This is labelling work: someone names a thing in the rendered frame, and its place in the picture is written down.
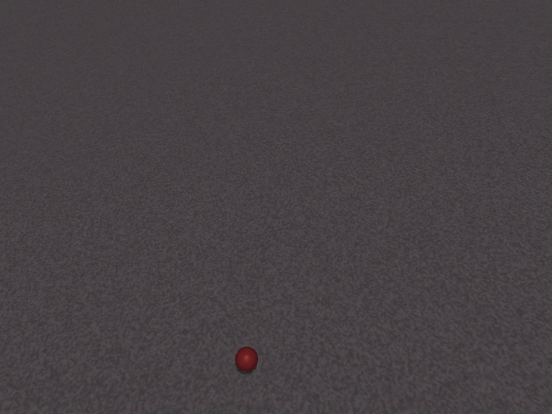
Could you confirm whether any ball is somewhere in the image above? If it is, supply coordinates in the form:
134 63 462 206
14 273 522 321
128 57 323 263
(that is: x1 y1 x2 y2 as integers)
235 347 258 372

